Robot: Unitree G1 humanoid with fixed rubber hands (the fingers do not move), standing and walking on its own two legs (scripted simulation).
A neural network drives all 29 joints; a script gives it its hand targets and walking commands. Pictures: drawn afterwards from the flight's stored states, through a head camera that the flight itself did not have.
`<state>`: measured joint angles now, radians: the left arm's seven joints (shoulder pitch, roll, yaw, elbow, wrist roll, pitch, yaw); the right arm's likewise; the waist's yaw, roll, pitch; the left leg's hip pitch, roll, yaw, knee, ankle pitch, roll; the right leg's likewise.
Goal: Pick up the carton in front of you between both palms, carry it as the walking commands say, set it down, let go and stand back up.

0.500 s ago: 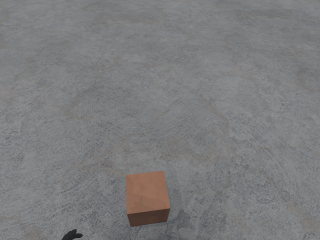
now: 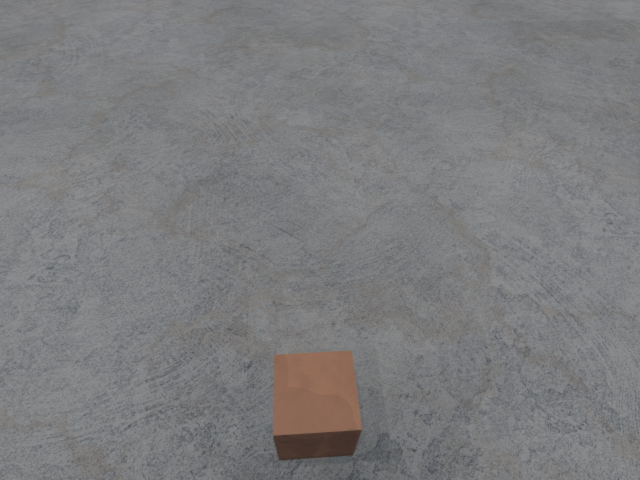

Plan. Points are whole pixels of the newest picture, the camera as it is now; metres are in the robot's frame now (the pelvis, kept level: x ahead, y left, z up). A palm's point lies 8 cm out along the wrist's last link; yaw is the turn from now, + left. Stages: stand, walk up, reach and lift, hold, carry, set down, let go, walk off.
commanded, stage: stand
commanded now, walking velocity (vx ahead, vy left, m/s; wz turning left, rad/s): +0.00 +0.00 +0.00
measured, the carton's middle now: (314, 406) +0.41 +0.04 -0.63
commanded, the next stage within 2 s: none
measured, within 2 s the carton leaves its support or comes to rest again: neither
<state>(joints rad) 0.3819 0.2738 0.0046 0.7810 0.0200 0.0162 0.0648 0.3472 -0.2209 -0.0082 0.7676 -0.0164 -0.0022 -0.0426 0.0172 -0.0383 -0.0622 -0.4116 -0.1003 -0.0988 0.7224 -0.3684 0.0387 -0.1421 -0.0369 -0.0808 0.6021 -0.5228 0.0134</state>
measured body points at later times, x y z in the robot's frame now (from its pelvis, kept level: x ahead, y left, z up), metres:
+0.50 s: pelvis -0.02 -0.01 +0.01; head -0.01 +0.01 +0.46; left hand -0.05 +0.25 -0.15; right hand +0.02 -0.25 -0.13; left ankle +0.00 +0.10 -0.72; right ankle -0.13 -0.11 -0.72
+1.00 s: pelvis -0.03 -0.02 +0.01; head -0.02 +0.00 +0.46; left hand -0.09 +0.21 -0.15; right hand -0.02 -0.25 -0.14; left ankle +0.00 +0.10 -0.72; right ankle -0.13 -0.11 -0.72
